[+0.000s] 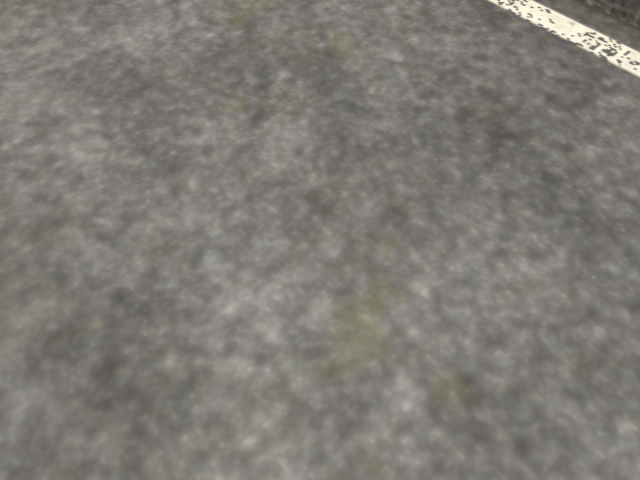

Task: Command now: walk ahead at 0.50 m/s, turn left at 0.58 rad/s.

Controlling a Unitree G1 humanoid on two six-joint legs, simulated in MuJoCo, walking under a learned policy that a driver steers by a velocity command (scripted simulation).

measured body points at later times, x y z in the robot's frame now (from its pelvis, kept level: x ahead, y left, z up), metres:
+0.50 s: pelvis +0.29 -0.05 +0.00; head +0.31 -0.05 +0.45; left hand +0.41 +0.23 -0.10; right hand +0.38 -0.31 -0.13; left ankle +0.13 +0.06 -0.63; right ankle +0.37 -0.13 -0.73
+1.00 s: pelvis +0.54 +0.03 +0.00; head +0.57 +0.04 +0.45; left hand +0.52 +0.31 -0.14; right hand +0.77 -0.19 -0.08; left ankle +0.61 +0.15 -0.73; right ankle +0.40 -0.12 -0.67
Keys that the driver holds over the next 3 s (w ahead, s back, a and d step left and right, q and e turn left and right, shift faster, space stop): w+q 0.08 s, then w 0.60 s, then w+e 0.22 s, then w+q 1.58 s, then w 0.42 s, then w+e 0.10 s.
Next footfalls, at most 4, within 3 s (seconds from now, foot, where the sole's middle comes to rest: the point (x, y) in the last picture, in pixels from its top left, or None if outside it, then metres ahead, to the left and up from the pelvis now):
0.40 right None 0.41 -0.12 -0.77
0.92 left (261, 384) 0.65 0.15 -0.77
1.38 right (358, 293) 0.89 -0.07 -0.77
1.88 left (217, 244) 1.03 0.28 -0.77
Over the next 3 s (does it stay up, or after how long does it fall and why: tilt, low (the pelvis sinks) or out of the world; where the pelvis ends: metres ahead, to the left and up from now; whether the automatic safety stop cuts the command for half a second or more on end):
stays up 1.34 0.55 0.00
